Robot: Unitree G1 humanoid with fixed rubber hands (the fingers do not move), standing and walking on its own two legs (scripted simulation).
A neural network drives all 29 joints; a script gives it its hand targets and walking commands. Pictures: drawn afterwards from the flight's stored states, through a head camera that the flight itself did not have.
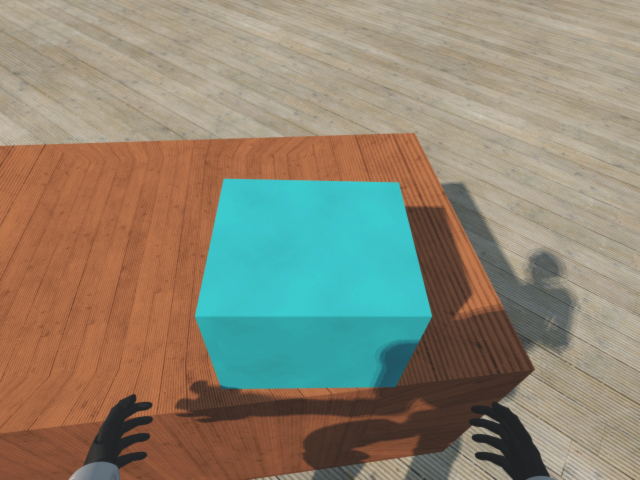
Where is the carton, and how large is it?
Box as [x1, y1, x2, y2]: [195, 179, 431, 388]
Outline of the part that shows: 224,179 195,314 197,323 221,388 395,386 431,317 398,182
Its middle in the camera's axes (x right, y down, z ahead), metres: -0.02 +0.08 +0.66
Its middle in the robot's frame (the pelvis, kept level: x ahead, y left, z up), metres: +0.43 +0.02 -0.07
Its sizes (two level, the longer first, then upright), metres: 0.294 0.259 0.236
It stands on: a pedestal, 0.58 m high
